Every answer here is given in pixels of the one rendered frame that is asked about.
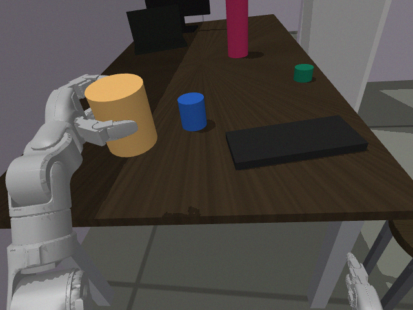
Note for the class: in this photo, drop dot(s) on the left robot arm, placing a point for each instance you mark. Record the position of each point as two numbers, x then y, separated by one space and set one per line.
39 200

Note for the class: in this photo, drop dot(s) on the stool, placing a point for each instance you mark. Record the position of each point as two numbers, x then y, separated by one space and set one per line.
402 231

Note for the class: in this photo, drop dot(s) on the table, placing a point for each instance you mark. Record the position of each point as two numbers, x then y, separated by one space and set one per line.
189 178

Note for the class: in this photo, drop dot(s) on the left robot hand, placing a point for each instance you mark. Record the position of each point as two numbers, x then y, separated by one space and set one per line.
63 105

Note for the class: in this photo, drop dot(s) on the right robot hand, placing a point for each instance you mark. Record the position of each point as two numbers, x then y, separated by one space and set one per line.
361 295

